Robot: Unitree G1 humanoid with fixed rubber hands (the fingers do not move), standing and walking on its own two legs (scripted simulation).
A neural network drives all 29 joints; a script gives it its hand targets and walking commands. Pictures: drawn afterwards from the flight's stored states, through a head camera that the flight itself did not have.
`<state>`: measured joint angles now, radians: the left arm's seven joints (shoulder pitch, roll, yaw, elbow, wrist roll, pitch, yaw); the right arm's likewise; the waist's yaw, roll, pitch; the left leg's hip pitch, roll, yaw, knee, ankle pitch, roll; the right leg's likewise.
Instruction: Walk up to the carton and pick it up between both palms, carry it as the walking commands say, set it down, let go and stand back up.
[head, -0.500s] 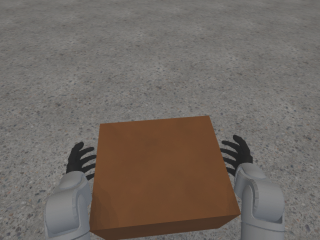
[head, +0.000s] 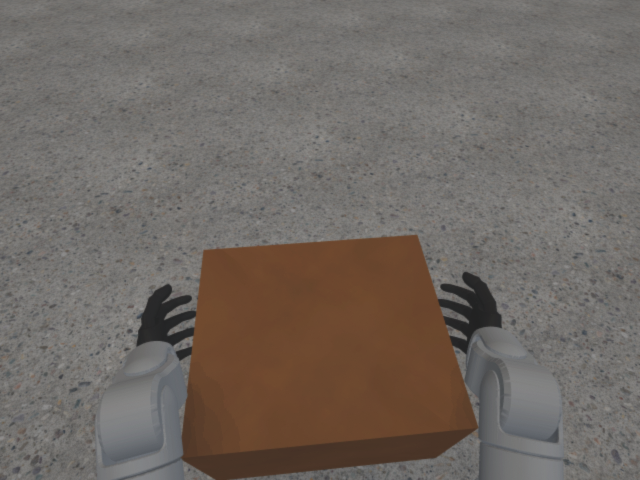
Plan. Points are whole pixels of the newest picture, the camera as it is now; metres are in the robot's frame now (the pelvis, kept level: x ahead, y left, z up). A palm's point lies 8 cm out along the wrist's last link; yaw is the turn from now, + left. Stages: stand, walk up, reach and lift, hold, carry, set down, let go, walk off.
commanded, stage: carry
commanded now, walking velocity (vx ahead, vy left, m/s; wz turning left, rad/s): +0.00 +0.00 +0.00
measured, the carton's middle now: (320, 354) +0.28 +0.01 -0.01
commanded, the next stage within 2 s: none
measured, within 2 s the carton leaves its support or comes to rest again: neither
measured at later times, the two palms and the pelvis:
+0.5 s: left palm (175, 342) +0.25 +0.17 +0.08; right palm (506, 342) +0.24 -0.20 +0.09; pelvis +0.00 -0.01 -0.01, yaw -3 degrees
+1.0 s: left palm (216, 353) +0.23 +0.12 +0.08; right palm (563, 387) +0.19 -0.24 +0.09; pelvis -0.02 -0.03 -0.01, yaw -8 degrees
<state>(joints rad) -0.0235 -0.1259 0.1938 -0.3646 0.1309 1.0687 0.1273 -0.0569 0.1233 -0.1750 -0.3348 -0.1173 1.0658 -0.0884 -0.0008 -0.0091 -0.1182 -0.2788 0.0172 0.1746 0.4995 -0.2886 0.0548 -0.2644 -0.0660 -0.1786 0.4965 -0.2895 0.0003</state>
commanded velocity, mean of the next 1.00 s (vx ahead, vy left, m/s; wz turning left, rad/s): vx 0.00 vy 0.00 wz -0.26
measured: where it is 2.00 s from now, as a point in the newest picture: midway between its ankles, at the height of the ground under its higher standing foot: outside the picture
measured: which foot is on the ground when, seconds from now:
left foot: down 0.00-1.00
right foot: down 0.00-1.00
